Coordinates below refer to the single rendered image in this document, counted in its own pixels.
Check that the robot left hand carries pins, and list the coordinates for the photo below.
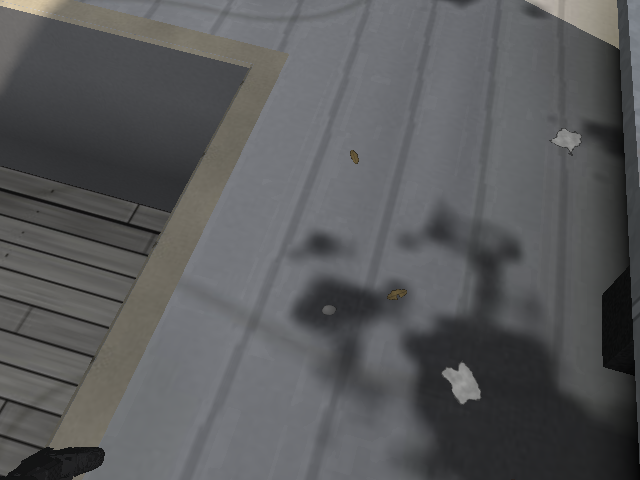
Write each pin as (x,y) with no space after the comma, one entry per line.
(63,464)

